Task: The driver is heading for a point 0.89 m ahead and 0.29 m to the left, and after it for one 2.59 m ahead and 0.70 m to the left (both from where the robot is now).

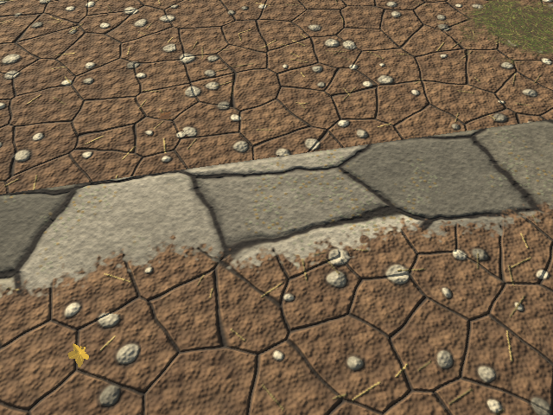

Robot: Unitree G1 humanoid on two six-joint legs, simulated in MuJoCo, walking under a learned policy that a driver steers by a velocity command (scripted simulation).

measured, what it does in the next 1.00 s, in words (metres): walks ahead: right foot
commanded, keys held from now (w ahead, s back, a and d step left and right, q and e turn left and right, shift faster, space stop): no key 0.66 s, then w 0.34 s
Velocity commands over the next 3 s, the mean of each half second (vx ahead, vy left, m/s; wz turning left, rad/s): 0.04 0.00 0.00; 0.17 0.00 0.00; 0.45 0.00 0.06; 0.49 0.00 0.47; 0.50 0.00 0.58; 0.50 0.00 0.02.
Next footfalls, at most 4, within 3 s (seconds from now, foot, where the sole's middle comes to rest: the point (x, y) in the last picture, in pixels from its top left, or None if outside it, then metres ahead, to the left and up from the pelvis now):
0.22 right None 0.04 -0.11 -0.77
1.46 right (316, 403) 0.51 -0.06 -0.77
2.02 left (233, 308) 0.76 0.16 -0.77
2.56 right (230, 200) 1.14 0.20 -0.77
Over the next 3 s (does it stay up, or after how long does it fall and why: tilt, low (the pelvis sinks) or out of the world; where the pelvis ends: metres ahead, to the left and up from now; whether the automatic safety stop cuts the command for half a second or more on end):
stays up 1.10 0.31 0.01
